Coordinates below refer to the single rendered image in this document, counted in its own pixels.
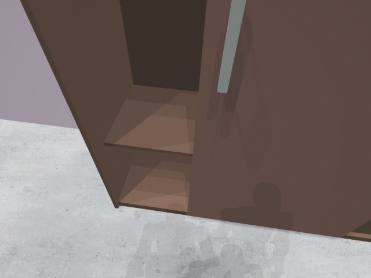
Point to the handle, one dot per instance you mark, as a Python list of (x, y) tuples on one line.
[(231, 40)]

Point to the wardrobe door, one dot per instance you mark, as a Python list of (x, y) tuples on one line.
[(365, 228), (289, 145)]

